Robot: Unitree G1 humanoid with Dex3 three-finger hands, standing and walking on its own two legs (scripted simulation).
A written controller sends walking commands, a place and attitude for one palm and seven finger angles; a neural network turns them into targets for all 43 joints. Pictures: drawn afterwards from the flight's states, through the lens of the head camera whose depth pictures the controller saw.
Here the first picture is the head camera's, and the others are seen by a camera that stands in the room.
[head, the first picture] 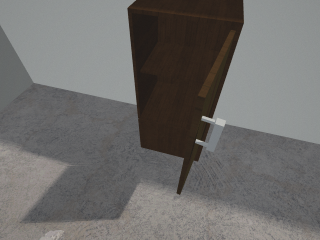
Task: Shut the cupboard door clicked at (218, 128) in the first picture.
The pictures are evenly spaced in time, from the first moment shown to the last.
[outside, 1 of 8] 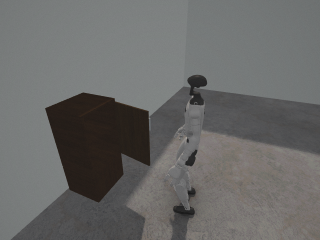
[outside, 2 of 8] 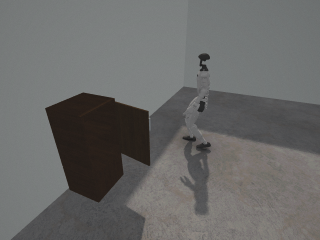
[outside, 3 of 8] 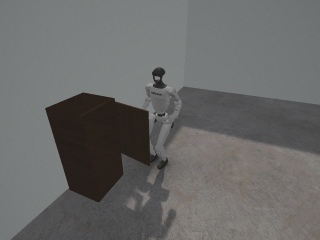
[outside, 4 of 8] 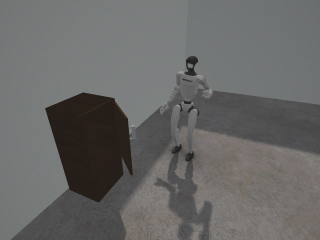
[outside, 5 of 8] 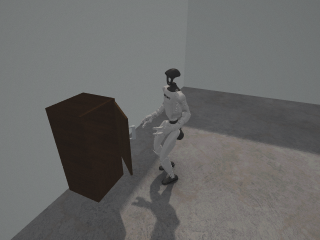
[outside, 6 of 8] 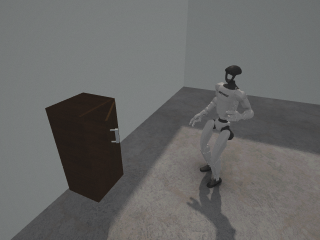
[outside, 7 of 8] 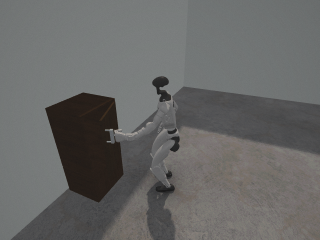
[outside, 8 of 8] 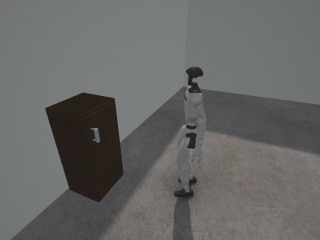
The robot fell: no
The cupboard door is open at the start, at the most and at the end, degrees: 81 81 0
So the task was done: yes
